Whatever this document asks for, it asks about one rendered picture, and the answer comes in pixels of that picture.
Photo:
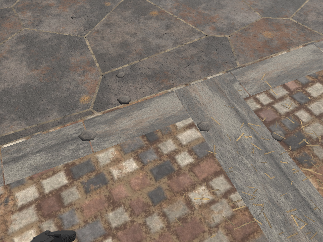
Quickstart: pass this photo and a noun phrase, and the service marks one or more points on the robot left hand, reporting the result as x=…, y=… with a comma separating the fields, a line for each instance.
x=56, y=236

